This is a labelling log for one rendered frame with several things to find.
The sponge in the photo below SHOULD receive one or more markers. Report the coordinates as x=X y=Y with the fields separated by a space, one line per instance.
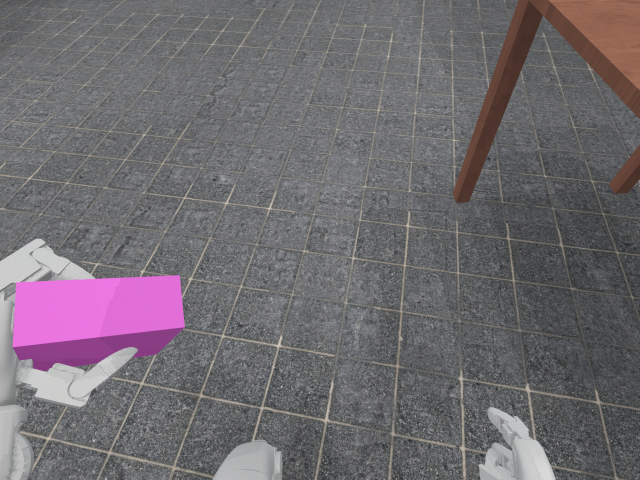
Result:
x=81 y=322

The robot left hand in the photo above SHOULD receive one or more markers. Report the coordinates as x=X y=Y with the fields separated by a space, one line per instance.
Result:
x=62 y=384

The robot right hand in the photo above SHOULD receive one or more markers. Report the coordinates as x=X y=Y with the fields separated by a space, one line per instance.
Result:
x=526 y=461

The table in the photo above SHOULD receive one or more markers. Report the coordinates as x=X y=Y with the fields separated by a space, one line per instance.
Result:
x=605 y=33

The robot left forearm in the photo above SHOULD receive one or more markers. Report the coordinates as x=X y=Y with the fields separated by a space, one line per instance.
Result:
x=16 y=453

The left robot thigh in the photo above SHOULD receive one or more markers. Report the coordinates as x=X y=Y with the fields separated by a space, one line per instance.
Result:
x=251 y=461

